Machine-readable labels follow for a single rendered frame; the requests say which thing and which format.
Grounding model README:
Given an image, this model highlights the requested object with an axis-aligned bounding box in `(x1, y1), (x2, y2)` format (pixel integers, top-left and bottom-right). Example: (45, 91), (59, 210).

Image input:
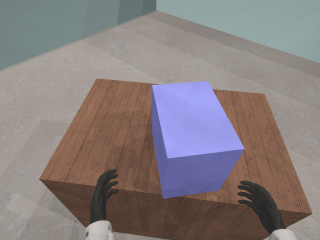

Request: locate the left robot forearm
(84, 220), (114, 240)

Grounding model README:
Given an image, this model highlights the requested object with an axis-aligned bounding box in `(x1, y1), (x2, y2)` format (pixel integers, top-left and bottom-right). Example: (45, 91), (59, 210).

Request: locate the robot right hand
(237, 180), (286, 235)

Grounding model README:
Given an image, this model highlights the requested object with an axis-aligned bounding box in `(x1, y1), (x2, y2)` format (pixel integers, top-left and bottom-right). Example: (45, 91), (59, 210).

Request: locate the robot left hand
(90, 169), (119, 224)

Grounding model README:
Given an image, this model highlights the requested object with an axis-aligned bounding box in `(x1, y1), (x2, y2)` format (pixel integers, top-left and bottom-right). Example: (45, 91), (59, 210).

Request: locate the pedestal
(39, 78), (313, 240)

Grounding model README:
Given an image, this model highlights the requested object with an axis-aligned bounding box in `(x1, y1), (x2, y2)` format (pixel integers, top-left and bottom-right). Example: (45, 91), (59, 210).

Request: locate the carton
(152, 81), (245, 199)

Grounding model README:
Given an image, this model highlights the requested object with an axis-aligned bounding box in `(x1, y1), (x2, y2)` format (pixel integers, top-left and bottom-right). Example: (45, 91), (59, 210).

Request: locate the right robot forearm
(268, 229), (297, 240)

